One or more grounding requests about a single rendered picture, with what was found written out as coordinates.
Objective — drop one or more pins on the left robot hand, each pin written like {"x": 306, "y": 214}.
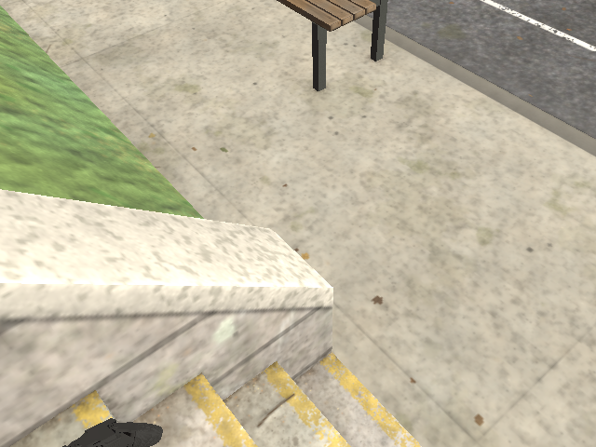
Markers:
{"x": 112, "y": 434}

